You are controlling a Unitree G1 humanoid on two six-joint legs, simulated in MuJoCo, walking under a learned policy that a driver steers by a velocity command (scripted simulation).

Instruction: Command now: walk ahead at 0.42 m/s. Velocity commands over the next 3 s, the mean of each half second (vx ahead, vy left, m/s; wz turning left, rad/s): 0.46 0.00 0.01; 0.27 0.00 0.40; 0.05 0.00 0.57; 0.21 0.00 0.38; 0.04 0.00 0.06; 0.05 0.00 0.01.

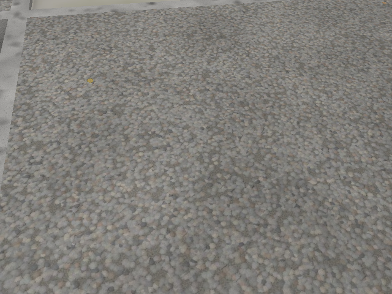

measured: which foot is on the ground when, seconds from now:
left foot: down 0.00-0.22, up 0.24-0.68, down 0.70-1.00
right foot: up 0.00-0.18, down 0.20-0.72, up 0.74-1.00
